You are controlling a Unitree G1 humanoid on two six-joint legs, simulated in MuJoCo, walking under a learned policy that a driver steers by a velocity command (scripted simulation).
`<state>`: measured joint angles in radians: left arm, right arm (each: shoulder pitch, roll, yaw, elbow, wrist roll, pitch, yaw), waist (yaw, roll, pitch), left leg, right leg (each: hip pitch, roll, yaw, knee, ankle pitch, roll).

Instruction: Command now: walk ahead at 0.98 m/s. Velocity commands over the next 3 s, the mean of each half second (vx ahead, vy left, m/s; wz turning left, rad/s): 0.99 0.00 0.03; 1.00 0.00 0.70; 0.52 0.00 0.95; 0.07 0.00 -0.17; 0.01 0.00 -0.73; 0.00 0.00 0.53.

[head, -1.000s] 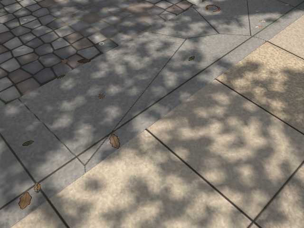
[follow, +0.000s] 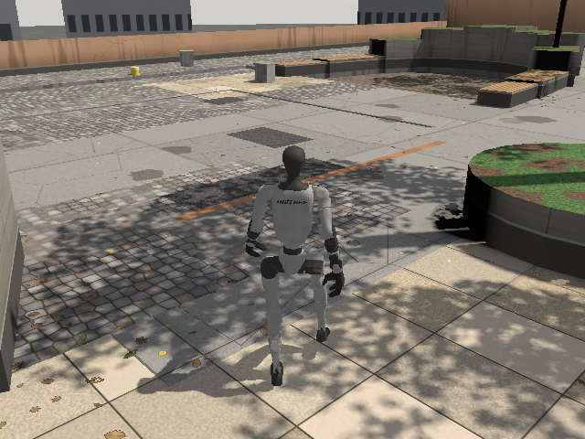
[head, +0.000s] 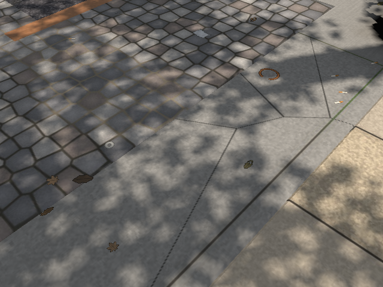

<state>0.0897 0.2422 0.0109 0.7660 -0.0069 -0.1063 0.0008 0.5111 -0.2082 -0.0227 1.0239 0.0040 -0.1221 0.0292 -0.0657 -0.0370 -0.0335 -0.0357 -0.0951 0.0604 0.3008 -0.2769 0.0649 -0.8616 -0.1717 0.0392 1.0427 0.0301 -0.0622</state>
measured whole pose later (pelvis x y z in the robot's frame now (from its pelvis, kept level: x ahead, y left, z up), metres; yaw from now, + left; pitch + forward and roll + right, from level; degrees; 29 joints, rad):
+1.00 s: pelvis +0.92 +0.05 +0.00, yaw +24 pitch +0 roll +0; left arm 0.02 0.26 0.01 0.59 0.03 -0.15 0.01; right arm 0.47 -0.22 -0.05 0.81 0.03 -0.07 0.01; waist -0.07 -0.03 0.02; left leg -0.12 -0.20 -0.17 0.39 -0.24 0.16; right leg -0.72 -0.11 0.16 0.87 -0.08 0.02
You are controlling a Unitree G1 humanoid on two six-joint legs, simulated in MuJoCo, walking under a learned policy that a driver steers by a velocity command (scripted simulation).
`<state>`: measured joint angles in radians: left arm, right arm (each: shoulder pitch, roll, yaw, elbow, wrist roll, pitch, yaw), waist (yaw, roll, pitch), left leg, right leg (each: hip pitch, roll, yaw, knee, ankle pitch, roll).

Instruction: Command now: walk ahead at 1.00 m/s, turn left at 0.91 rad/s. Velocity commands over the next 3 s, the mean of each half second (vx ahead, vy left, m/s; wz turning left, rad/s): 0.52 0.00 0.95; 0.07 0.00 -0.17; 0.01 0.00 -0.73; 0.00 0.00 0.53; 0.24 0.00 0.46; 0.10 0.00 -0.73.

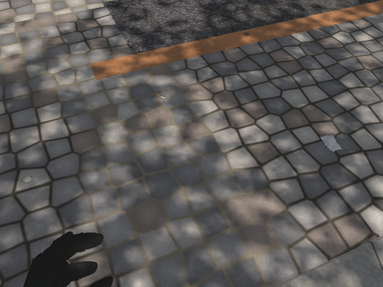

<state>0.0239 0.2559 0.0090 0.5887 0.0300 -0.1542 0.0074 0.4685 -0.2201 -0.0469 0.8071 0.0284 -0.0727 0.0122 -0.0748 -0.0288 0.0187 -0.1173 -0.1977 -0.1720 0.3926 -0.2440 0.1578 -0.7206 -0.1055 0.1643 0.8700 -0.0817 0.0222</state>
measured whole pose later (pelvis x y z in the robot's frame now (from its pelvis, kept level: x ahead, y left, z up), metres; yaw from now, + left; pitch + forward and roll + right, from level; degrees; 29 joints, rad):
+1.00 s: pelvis +0.38 -0.01 -0.01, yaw +19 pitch +1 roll +2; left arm 0.21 0.29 0.07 0.76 -0.02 0.07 -0.01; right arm 0.07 -0.26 -0.07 0.72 0.00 0.02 -0.05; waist 0.03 0.00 0.03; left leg -0.32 0.10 0.24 0.52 -0.20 0.00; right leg -0.37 -0.09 -0.09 0.78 -0.37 0.02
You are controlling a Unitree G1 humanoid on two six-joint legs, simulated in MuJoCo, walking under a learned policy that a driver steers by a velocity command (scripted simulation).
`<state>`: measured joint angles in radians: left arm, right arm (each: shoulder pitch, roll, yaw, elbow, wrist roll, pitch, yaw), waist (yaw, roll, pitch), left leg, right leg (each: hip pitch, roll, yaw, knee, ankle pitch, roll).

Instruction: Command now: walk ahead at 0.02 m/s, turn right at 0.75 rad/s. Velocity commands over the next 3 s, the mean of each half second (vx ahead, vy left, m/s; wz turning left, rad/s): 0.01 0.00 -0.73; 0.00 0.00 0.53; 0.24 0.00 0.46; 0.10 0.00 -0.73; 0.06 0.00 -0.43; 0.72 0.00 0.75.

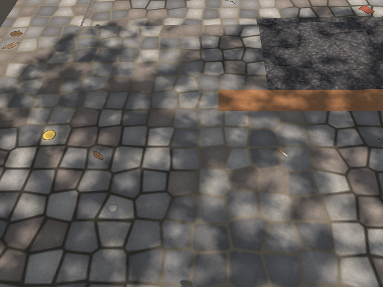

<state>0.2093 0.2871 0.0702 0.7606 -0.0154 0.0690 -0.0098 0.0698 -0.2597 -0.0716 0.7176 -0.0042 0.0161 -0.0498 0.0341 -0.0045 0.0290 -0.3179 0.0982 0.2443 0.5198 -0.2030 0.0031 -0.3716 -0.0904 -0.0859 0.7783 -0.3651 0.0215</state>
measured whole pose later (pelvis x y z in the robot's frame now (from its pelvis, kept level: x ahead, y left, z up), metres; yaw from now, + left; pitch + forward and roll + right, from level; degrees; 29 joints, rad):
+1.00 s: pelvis +0.04 -0.04 +0.01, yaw -1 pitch +2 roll +0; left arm 0.20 0.28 0.09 0.66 0.03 0.00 0.03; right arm 0.17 -0.36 -0.12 0.68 0.03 0.05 -0.03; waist 0.00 0.04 0.03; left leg -0.54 -0.09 -0.18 1.02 -0.40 -0.05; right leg -0.21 0.05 0.01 0.43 -0.25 -0.05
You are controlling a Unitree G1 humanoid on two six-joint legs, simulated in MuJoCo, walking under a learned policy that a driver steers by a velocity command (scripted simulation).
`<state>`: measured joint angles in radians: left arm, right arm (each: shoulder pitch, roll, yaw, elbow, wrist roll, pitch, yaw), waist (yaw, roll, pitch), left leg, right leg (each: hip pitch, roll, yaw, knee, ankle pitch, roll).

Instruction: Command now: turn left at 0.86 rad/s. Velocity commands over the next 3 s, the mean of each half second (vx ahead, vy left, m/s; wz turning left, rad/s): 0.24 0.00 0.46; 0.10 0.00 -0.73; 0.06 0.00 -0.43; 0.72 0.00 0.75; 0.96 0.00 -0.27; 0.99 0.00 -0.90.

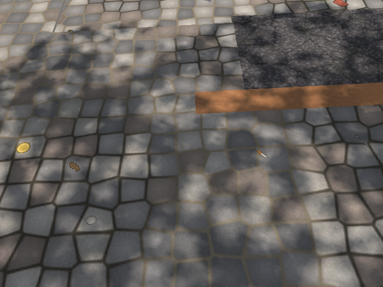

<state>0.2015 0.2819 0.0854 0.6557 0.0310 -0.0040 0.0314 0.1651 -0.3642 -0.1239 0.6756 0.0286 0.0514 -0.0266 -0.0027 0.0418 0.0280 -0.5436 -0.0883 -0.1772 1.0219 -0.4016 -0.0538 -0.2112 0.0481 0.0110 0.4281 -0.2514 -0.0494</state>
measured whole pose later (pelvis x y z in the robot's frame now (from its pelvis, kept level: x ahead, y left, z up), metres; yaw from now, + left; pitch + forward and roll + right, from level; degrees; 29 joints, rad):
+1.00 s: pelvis +0.20 +0.11 -0.01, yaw -12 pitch +1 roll +0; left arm 0.21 0.35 0.10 0.59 -0.02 0.01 -0.02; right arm 0.04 -0.30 -0.07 0.67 0.00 -0.03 0.00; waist 0.03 0.01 0.12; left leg -0.46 -0.02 -0.05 1.23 -0.50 -0.04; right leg -0.39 0.08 -0.01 0.53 -0.16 -0.10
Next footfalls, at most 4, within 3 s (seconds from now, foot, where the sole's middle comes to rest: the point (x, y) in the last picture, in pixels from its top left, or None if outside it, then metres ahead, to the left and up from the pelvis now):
0.42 left None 0.09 0.22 -0.78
0.86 right None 0.29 0.03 -0.78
1.30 left None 0.40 0.23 -0.78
1.54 right None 0.24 0.05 -0.78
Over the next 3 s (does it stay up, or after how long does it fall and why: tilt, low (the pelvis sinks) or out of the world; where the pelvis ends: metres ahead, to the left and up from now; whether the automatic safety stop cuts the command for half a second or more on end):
stays up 1.40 0.27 -0.01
